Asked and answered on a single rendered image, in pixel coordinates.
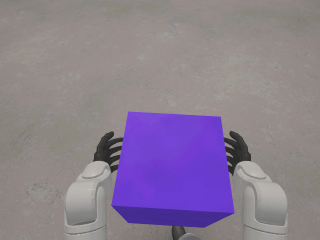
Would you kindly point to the carton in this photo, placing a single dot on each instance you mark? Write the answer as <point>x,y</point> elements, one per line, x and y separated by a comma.
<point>173,171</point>

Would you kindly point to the right robot forearm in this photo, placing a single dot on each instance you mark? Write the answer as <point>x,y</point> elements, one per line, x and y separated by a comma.
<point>264,203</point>

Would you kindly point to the robot right foot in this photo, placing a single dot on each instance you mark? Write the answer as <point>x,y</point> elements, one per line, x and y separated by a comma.
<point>177,232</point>

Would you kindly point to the robot left hand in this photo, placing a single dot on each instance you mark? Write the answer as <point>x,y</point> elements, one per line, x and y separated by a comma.
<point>103,152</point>

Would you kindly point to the robot right hand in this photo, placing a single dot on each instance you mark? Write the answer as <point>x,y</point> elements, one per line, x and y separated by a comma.
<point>240,152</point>

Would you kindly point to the left robot forearm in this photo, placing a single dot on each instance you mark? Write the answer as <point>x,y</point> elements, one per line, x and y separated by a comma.
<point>85,203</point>

